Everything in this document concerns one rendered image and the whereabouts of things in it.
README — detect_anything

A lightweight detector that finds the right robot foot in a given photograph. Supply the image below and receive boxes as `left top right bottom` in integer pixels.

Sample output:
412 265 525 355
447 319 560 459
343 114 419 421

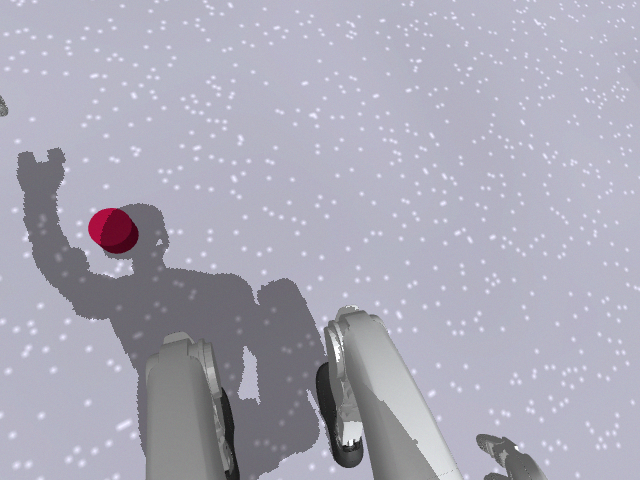
316 362 363 468

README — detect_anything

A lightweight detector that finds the tin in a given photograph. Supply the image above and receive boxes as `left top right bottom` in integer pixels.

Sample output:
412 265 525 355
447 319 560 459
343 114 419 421
88 208 139 254

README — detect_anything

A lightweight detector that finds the left robot foot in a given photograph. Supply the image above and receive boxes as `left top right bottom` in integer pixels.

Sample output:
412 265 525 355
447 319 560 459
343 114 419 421
220 388 240 480

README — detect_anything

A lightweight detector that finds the right robot hand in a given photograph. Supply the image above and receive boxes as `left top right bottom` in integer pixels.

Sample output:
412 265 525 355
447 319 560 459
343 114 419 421
476 434 548 480

